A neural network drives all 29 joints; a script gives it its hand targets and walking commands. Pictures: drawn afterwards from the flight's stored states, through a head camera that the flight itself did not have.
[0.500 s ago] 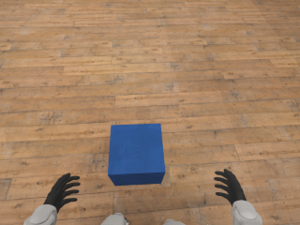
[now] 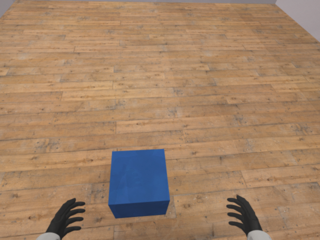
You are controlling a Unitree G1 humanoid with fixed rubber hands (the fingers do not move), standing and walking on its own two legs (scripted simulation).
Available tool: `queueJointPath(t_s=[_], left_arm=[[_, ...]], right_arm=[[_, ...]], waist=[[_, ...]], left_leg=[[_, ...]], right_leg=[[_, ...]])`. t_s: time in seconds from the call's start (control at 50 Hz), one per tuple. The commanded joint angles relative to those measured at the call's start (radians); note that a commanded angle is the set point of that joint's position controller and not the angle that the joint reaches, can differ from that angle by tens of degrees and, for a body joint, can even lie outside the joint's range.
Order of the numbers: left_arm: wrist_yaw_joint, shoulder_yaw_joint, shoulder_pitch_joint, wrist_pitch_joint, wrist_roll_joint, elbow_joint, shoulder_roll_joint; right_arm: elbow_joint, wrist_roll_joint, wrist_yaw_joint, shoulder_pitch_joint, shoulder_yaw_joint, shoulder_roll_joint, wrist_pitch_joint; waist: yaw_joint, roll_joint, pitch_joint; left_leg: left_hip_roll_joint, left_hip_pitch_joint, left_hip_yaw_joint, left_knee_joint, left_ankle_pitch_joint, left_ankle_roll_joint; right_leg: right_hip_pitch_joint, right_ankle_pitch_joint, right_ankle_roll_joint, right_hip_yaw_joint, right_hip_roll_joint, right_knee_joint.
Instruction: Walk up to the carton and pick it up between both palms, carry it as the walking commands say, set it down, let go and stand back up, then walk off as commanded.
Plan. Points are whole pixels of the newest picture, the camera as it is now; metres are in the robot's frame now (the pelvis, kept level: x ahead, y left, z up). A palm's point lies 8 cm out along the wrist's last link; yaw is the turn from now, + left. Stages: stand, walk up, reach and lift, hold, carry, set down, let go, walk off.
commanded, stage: let go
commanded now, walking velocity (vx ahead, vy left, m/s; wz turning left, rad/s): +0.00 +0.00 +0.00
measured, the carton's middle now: (139, 183) +0.48 +0.09 -0.63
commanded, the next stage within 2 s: stand in 0.04 s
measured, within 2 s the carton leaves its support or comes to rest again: neither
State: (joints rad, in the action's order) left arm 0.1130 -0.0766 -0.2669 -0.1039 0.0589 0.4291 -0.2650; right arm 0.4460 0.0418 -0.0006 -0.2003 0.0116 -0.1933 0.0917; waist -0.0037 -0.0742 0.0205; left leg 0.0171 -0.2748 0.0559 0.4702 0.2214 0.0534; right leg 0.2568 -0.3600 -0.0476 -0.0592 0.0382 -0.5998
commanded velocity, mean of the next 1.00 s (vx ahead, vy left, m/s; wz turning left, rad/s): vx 0.00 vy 0.00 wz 0.00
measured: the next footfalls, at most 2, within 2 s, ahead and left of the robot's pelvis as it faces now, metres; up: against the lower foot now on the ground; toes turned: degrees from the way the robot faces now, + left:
none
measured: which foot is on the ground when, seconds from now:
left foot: down 0.00-1.00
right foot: down 0.00-1.00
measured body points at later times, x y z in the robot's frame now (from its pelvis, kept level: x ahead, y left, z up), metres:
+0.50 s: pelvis -0.01 +0.02 +0.00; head -0.01 +0.04 +0.45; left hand +0.13 +0.30 -0.10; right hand +0.15 -0.24 -0.08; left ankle +0.02 +0.16 -0.73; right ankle -0.03 -0.08 -0.73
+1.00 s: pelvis -0.02 +0.03 +0.00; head -0.03 +0.04 +0.45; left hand +0.12 +0.31 -0.09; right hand +0.13 -0.25 -0.08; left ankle +0.02 +0.16 -0.73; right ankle -0.03 -0.08 -0.73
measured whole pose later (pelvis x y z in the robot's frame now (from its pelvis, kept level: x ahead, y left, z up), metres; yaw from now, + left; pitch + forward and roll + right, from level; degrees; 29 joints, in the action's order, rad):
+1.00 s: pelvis -0.02 +0.03 +0.00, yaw +0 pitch +0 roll +1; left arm 0.00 -0.08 -0.26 0.05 -0.02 0.66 -0.31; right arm 0.72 0.03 0.00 -0.20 0.07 -0.26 -0.01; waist 0.00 -0.04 -0.05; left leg 0.02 -0.31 0.06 0.56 0.25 0.02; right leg 0.25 -0.34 -0.02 -0.06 0.04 -0.60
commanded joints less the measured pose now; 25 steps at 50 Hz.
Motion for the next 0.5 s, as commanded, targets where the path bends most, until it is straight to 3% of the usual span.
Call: queueJointPath(t_s=[0.0, 0.02, 0.04, 0.06, 0.08, 0.1, 0.12, 0.14, 0.22, 0.24, 0.26, 0.28, 0.3, 0.32, 0.34, 0.36, 0.38, 0.4, 0.42, 0.44, 0.46, 0.48], left_arm=[[-0.092, -0.042, 0.036, 0.053, -0.111, 0.017, -0.208], [-0.099, -0.032, 0.071, 0.068, -0.127, 0.026, -0.231], [-0.101, -0.03, 0.09, 0.077, -0.13, 0.013, -0.229], [-0.106, -0.038, 0.097, 0.09, -0.13, 0.038, -0.232], [-0.108, -0.023, 0.106, 0.102, -0.133, 0.038, -0.214], [-0.107, -0.031, 0.108, 0.108, -0.131, 0.053, -0.243], [-0.111, -0.029, 0.087, 0.116, -0.131, 0.066, -0.225], [-0.11, -0.016, 0.099, 0.122, -0.124, 0.073, -0.203], [-0.11, -0.037, 0.066, 0.13, -0.115, 0.099, -0.228], [-0.111, -0.031, 0.074, 0.137, -0.107, 0.098, -0.211], [-0.113, -0.031, 0.058, 0.14, -0.116, 0.111, -0.224], [-0.113, -0.031, 0.055, 0.141, -0.109, 0.115, -0.221], [-0.109, -0.026, 0.046, 0.136, -0.108, 0.113, -0.23], [-0.116, -0.027, 0.033, 0.143, -0.108, 0.119, -0.225], [-0.118, -0.024, 0.033, 0.143, -0.109, 0.144, -0.212], [-0.123, -0.032, 0.04, 0.148, -0.107, 0.131, -0.234], [-0.12, -0.029, 0.043, 0.149, -0.112, 0.143, -0.239], [-0.121, -0.029, 0.011, 0.149, -0.108, 0.154, -0.222], [-0.124, -0.035, 0.021, 0.154, -0.111, 0.162, -0.239], [-0.12, -0.03, 0.014, 0.156, -0.11, 0.152, -0.22], [-0.126, -0.044, 0.025, 0.158, -0.109, 0.162, -0.264], [-0.126, -0.04, 0.019, 0.161, -0.104, 0.159, -0.253]], right_arm=[[0.078, -0.104, 0.015, 0.034, 0.073, -0.222, -0.045], [0.065, -0.108, 0.024, 0.015, 0.076, -0.243, -0.047], [0.081, -0.111, 0.023, 0.044, 0.084, -0.255, -0.053], [0.077, -0.11, 0.021, 0.049, 0.071, -0.222, -0.066], [0.092, -0.114, 0.019, 0.044, 0.079, -0.246, -0.079], [0.098, -0.111, 0.012, 0.04, 0.08, -0.251, -0.088], [0.134, -0.116, 0.011, 0.012, 0.078, -0.248, -0.093], [0.121, -0.108, 0.005, 0.066, 0.082, -0.223, -0.101], [0.168, -0.111, 0.006, 0.031, 0.097, -0.254, -0.112], [0.171, -0.109, 0.006, 0.084, 0.094, -0.263, -0.118], [0.183, -0.101, 0.01, 0.036, 0.111, -0.275, -0.117], [0.185, -0.103, 0.011, 0.047, 0.105, -0.275, -0.123], [0.18, -0.107, 0.008, 0.066, 0.108, -0.279, -0.121], [0.183, -0.097, 0.009, 0.069, 0.101, -0.259, -0.123], [0.198, -0.102, 0.013, 0.052, 0.101, -0.254, -0.127], [0.187, -0.11, 0.004, 0.056, 0.104, -0.255, -0.124], [0.202, -0.1, 0.013, 0.056, 0.111, -0.286, -0.126], [0.202, -0.1, 0.015, 0.054, 0.114, -0.283, -0.122], [0.207, -0.092, 0.01, 0.036, 0.101, -0.258, -0.121], [0.202, -0.1, 0.012, 0.054, 0.102, -0.278, -0.127], [0.204, -0.092, 0.013, 0.046, 0.106, -0.264, -0.121], [0.203, -0.096, 0.011, 0.05, 0.097, -0.258, -0.122]], waist=[[0.036, 0.067, -0.232], [0.019, 0.085, -0.226], [0.008, 0.062, -0.176], [0.014, 0.052, -0.163], [0.007, 0.135, -0.184], [-0.012, 0.108, -0.176], [0.006, 0.105, -0.162], [0.009, 0.06, -0.132], [0.001, 0.137, -0.175], [0.017, 0.115, -0.175], [-0.009, 0.128, -0.16], [0.008, 0.11, -0.178], [0.005, 0.155, -0.21], [0.017, 0.085, -0.197], [0.009, 0.06, -0.239], [0.023, 0.108, -0.198], [0.002, 0.105, -0.22], [0.02, 0.087, -0.177], [0.005, 0.096, -0.196], [0.015, 0.077, -0.2], [0.008, 0.082, -0.189], [0.007, 0.131, -0.211]], left_leg=[[-0.041, 0.101, -0.062, 0.069, -0.195, -0.005], [-0.027, 0.085, -0.064, 0.066, -0.093, -0.008], [-0.036, 0.089, -0.041, 0.044, -0.035, -0.012], [-0.035, 0.053, -0.036, 0.035, -0.003, -0.019], [-0.029, 0.079, -0.038, 0.045, 0.032, -0.025], [-0.032, 0.082, -0.027, 0.046, 0.037, -0.031], [-0.036, 0.063, -0.013, 0.038, 0.059, -0.034], [-0.041, 0.053, 0.007, 0.031, 0.036, -0.045], [-0.051, 0.072, 0.008, 0.048, -0.033, -0.055], [-0.059, 0.08, 0.022, 0.047, -0.04, -0.059], [-0.065, 0.059, 0.021, 0.04, -0.038, -0.054], [-0.068, 0.079, 0.026, 0.057, -0.059, -0.061], [-0.071, 0.078, 0.024, 0.053, -0.088, -0.069], [-0.078, 0.079, 0.043, 0.06, -0.12, -0.071], [-0.085, 0.07, 0.035, 0.05, -0.144, -0.077], [-0.059, 0.075, 0.021, 0.062, -0.158, -0.075], [-0.08, 0.093, 0.028, 0.051, -0.185, -0.078], [-0.069, 0.084, 0.026, 0.077, -0.207, -0.084], [-0.074, 0.068, 0.024, 0.082, -0.167, -0.075], [-0.068, 0.07, 0.03, 0.089, -0.127, -0.087], [-0.067, 0.024, 0.032, 0.085, -0.176, -0.077], [-0.074, 0.057, 0.018, 0.092, -0.193, -0.079]], right_leg=[[-0.093, 0.453, 0.102, -0.038, -0.074, 0.147], [-0.073, 0.359, 0.094, -0.07, -0.077, 0.167], [0.018, 0.184, 0.08, -0.069, -0.073, 0.192], [0.0, 0.126, 0.073, -0.077, -0.07, 0.211], [0.044, 0.059, 0.054, -0.099, -0.076, 0.213], [0.072, 0.011, 0.055, -0.129, -0.089, 0.228], [0.059, -0.031, 0.048, -0.112, -0.077, 0.235], [0.086, -0.007, 0.054, -0.09, -0.067, 0.22], [0.043, 0.031, 0.038, -0.12, -0.083, 0.206], [0.063, 0.041, 0.048, -0.106, -0.075, 0.2], [0.039, 0.092, 0.043, -0.113, -0.086, 0.205], [0.045, 0.125, 0.034, -0.114, -0.08, 0.179], [0.009, 0.135, 0.036, -0.096, -0.076, 0.17], [0.007, 0.187, 0.032, -0.095, -0.084, 0.164], [-0.04, 0.209, 0.036, -0.083, -0.075, 0.151], [-0.008, 0.235, 0.045, -0.096, -0.083, 0.16], [-0.015, 0.251, 0.042, -0.087, -0.081, 0.144], [0.008, 0.29, 0.046, -0.089, -0.078, 0.147], [-0.004, 0.278, 0.046, -0.092, -0.087, 0.154], [-0.001, 0.262, 0.04, -0.105, -0.095, 0.168], [-0.034, 0.315, 0.058, -0.095, -0.095, 0.138], [-0.022, 0.339, 0.048, -0.122, -0.106, 0.148]])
